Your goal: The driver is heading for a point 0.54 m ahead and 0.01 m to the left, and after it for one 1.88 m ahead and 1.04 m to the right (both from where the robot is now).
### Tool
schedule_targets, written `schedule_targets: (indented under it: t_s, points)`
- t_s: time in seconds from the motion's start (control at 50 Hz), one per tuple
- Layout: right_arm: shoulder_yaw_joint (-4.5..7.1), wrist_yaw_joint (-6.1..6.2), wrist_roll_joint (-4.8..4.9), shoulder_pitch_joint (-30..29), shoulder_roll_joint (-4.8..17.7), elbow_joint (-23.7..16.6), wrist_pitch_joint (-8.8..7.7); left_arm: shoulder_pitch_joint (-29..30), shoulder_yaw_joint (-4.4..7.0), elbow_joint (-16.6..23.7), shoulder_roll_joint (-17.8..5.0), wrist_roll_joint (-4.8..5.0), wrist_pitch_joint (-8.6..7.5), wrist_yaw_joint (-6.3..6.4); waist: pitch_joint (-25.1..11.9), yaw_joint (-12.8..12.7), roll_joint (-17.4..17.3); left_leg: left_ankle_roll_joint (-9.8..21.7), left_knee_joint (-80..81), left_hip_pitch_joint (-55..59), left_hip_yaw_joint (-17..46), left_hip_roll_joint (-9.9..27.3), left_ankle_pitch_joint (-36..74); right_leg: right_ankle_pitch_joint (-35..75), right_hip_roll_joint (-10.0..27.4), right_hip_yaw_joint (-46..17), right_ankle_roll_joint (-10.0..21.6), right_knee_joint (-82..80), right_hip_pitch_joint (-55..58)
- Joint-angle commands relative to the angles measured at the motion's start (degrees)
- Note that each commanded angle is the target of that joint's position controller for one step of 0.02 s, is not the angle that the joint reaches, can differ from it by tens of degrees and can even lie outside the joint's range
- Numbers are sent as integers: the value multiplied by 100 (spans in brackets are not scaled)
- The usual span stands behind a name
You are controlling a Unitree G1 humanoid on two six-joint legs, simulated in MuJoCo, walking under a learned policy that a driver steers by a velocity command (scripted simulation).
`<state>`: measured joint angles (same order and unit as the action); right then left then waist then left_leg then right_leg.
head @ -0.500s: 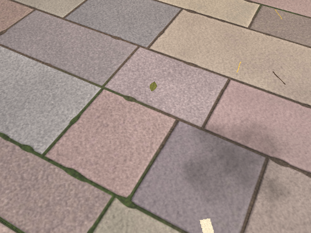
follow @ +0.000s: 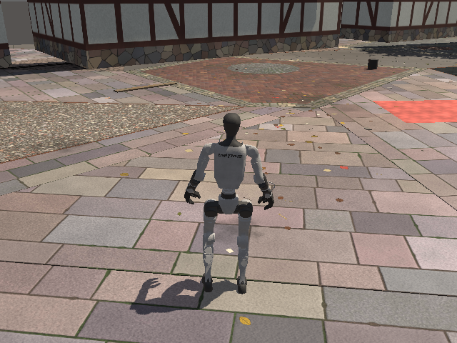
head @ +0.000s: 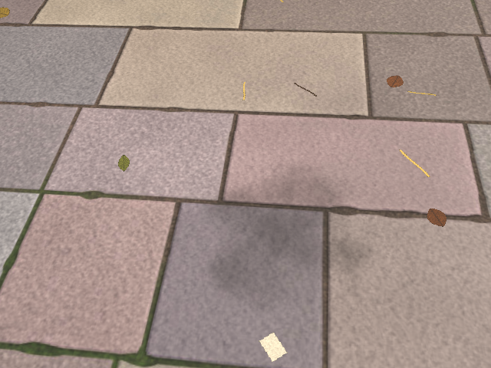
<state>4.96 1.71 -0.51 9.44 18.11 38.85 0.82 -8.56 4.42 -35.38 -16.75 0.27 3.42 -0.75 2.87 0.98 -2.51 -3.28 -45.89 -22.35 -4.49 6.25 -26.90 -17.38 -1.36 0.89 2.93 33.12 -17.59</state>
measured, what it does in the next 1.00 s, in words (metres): walks ahead: left foot, then right foot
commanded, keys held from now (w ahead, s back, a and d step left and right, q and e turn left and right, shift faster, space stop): e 0.26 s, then w+e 0.04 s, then w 0.48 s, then w+q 0.22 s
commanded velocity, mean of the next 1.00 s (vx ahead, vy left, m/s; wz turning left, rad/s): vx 0.26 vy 0.00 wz -0.26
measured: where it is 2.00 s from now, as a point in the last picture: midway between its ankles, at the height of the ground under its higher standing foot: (328, 323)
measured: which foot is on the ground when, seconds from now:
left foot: up 0.00-0.38, down 0.40-0.82, up 0.84-1.00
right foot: down 0.00-0.40, up 0.42-0.80, down 0.82-1.00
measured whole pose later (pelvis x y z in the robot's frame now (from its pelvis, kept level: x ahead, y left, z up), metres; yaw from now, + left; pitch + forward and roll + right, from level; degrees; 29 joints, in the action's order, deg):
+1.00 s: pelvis +0.22 -0.11 +0.01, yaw -13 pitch +1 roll +0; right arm 3.6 -0.1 2.0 18.4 17.8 43.6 -2.9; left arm -14.4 3.0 -41.6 -14.6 -0.5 -5.1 -1.1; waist 1.1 0.0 -2.6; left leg 0.8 -65.0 -30.0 3.7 3.9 -15.2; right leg -11.9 -1.4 4.9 3.0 21.9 -11.1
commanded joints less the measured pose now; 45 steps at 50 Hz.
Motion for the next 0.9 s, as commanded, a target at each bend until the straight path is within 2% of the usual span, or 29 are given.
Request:
schedule_targets:
  t_s: [0.02, 0.04, 0.06, 0.08, 0.12, 0.18, 0.26, 0.28, 0.34, 0.36, 0.38, 0.4, 0.42, 0.44, 0.46, 0.48, 0.52, 0.56, 0.62, 0.66, 0.7, 0.74, 0.78, 0.8, 0.82, 0.84, 0.86, 0.88, 0.9]
  points:
    - [157, 55, 17, -519, 622, -642, -100, -450, 312, 292, -1227, -166, -277, 57, -877, -383, 1179, -70, -2239, -1817, 808, -371, -761, 3244, 1973, -2406, 1571, -1308, 1559]
    - [188, 94, 9, -375, 616, -506, -84, -132, 293, 307, -1108, -50, -298, 103, -750, -217, 912, -66, -2081, -1813, 852, -331, -268, 2817, 1608, -2065, 1233, -1289, 1419]
    - [212, 131, -37, -310, 665, -470, -63, 101, 233, 333, -961, 67, -278, 142, -669, -131, 933, -111, -1933, -1802, 873, -323, 79, 2829, 1466, -1938, 1069, -1271, 1321]
    - [216, 125, -58, -223, 627, -431, -70, 178, 194, 345, -915, 74, -249, 181, -716, -60, 995, -170, -2007, -1532, 822, -415, 338, 3072, 1325, -1817, 1045, -1254, 1102]
    - [184, 84, -16, -91, 495, -380, -97, 140, 187, 331, -921, 16, -211, 227, -865, -22, 957, -229, -1800, -1294, 777, -547, 628, 3087, 1204, -1746, 1053, -1229, 1047]
    - [108, 60, 13, -301, 333, -426, -119, 19, 220, 279, -1009, 43, -190, 272, -827, -141, 968, -251, -809, -1145, 830, -629, 792, 2575, 1120, -1933, 1011, -1172, 1120]
    - [96, -13, 51, -437, 360, -479, -163, 55, 266, 294, -1138, 34, -149, 248, -731, -228, 1133, -191, 101, -574, 921, -769, 653, 1905, 1109, -2440, 1039, -1129, 796]
    - [104, -40, 76, -387, 394, -474, -186, 28, 267, 289, -1135, 52, -143, 231, -812, -243, 1129, -149, 310, -398, 908, -807, 633, 1305, 1074, -2590, 1046, -1193, 739]
    - [122, -138, 174, -266, 427, -469, -288, 0, 205, 252, -1031, 96, -158, 178, -664, -223, 1259, 75, 1089, 196, 758, -837, 611, -872, 939, -2968, 994, -1379, 384]
    - [119, -168, 191, -100, 363, -418, -340, 44, 164, 231, -963, 97, -166, 174, -584, -83, 1226, 181, 1630, 646, 678, -827, 917, -1267, 814, -2963, 896, -1313, 144]
    - [114, -178, 167, 83, 296, -352, -398, 26, 102, 208, -817, 84, -183, 183, -541, 47, 1108, 305, 2204, 1208, 639, -775, 1251, -1529, 631, -2878, 730, -1154, -148]
    - [125, -158, 83, 364, 386, -313, -451, -67, -10, 186, -495, 35, -228, 194, -687, 136, 718, 500, 2440, 1986, 1137, -235, 1058, -1804, 356, -2560, 428, -529, -663]
    - [197, -143, -95, 794, 840, -238, -480, -142, -108, 287, -147, 32, -293, 191, -758, 93, -485, 1071, 2951, 2486, 2717, 769, -406, -1767, -449, -1362, 3, 978, -1611]
    - [292, -220, -165, 1015, 1096, -124, -542, 216, 10, 483, -568, 109, -395, 229, -171, 247, -1051, 1803, 3613, 2061, 4393, 1538, -1429, -1843, -456, -1185, -116, 2009, -2535]
    - [209, -204, -53, 794, 810, -143, -589, 206, 130, 405, -917, 133, -455, 239, 250, 123, -724, 1869, 3641, 1869, 4225, 1520, -1682, -1377, -159, -1320, -145, 2551, -2822]
    - [145, -158, 49, 659, 614, -145, -600, 30, 152, 256, -930, 92, -478, 214, 328, 16, -632, 1669, 3624, 1927, 3714, 1224, -1404, -962, -70, -1227, -204, 2709, -2888]
    - [87, -94, 104, 695, 513, -94, -584, 33, 133, 180, -765, 24, -555, 137, 256, 35, -546, 1425, 3658, 2130, 2963, 894, -549, -248, 170, -936, -309, 2684, -2975]
    - [65, -76, 63, 878, 502, -30, -596, 248, 48, 181, -485, 19, -641, 64, 163, 156, -493, 1386, 3773, 2021, 2326, 656, 336, 343, 310, -502, -399, 2488, -2751]
    - [71, -82, 111, 1053, 573, 63, -576, 618, -67, 253, -211, 36, -714, 8, 109, 338, -518, 1377, 3811, 1841, 1684, 482, 1194, 786, 378, -183, -490, 1465, -2246]
    - [95, -103, 143, 1156, 710, 133, -549, 848, -109, 303, -132, 62, -754, -43, 122, 426, -568, 1366, 3795, 1647, 1424, 462, 1522, 916, 318, -50, -499, 714, -1736]
    - [113, -141, 178, 1317, 828, 217, -525, 954, -97, 312, -209, 94, -776, -101, 131, 471, -583, 1396, 3729, 1580, 1369, 570, 1656, 926, 242, 48, -466, 282, -1333]
    - [123, -160, 234, 1387, 897, 285, -494, 947, -71, 338, -322, 140, -797, -151, 166, 400, -607, 1390, 3673, 1633, 1478, 784, 1715, 926, 242, 27, -313, -16, -1054]
    - [127, -151, 266, 1272, 956, 321, -441, 536, 2, 238, -475, 149, -814, -162, 47, 40, -575, 1242, 3307, 1648, 1377, 851, 2440, 991, 148, 93, -90, -414, -355]
    - [88, -144, 266, 1303, 875, 340, -428, -2, 102, 73, -639, 127, -812, -122, -261, -249, -431, 1110, 2659, 1438, 1210, 665, 3290, 976, 20, 150, 48, -604, 576]
    - [-3, -146, 215, 1298, 653, 325, -438, -847, 236, -116, -898, 116, -815, -56, -820, -684, -188, 894, 1459, 941, 895, 321, 3528, 944, 263, -111, 229, -641, 1842]
    - [-199, -141, 59, 1338, 90, 63, -476, -1812, 338, -212, -1422, -44, -788, 30, -1793, -962, 1006, 505, -743, -650, 518, -263, 1731, 235, 1817, -2065, 752, -780, 3690]
    - [-217, -96, 217, 1620, 41, -3, -568, -1953, 325, -276, -1478, -76, -800, -16, -2106, -795, 2000, 400, -1995, -1749, 1026, -837, -643, -1061, 2547, -4181, 1304, -1682, 3827]
    - [-51, -106, 351, 1291, 632, 32, -591, -1625, 177, -300, -981, -24, -828, -30, -1322, -798, 1378, 442, -2570, -2211, 1327, -498, -282, -1553, 2372, -3663, 1127, -1836, 3210]
    - [-18, -140, 359, 992, 712, -23, -591, -1265, 97, -291, -741, 14, -836, -21, -739, -648, 1221, 521, -2511, -2303, 1192, -266, 262, -1192, 2160, -2827, 931, -1909, 2589]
